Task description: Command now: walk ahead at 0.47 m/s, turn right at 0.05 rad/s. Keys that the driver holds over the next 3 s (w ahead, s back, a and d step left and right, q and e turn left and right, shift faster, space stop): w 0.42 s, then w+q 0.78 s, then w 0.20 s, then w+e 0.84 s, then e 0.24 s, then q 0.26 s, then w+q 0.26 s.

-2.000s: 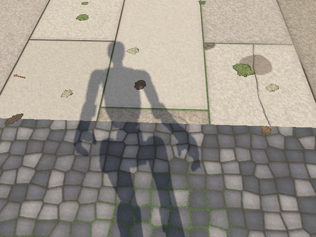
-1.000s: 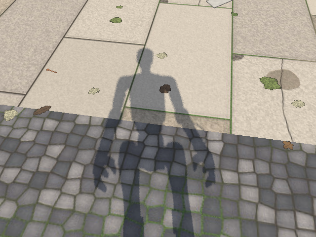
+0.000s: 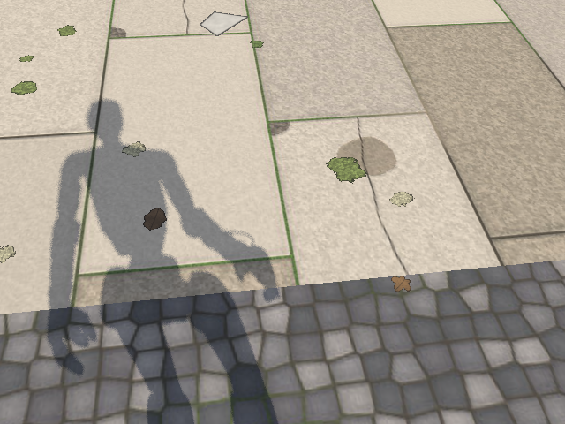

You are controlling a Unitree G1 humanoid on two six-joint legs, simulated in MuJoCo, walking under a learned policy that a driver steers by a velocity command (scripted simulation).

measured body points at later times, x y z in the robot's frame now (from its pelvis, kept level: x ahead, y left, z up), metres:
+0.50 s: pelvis +0.28 -0.01 -0.01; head +0.31 -0.01 +0.44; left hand +0.41 +0.24 -0.13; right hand +0.26 -0.26 -0.16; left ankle +0.11 +0.09 -0.64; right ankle +0.34 -0.06 -0.74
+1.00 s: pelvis +0.54 +0.06 -0.02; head +0.57 +0.07 +0.43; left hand +0.45 +0.29 -0.17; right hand +0.77 -0.14 -0.14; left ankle +0.60 +0.11 -0.74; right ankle +0.38 -0.07 -0.66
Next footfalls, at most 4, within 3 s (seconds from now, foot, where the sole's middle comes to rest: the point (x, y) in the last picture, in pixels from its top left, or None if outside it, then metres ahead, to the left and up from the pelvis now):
0.40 right None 0.38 -0.07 -0.78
0.94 left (244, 363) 0.64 0.13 -0.78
1.50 right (254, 247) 1.00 0.13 -0.78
2.02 left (174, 197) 1.18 0.40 -0.78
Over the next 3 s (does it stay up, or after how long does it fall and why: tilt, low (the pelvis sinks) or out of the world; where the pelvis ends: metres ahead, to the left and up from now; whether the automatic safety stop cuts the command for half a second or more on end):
stays up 1.34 0.30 0.00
